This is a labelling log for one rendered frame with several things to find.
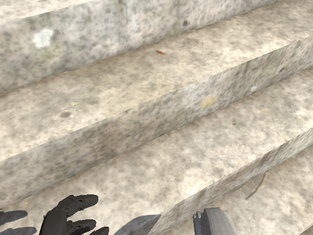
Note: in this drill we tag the robot left hand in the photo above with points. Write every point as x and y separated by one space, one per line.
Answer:
55 221

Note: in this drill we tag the right robot thigh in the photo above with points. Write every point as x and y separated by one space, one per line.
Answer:
213 221

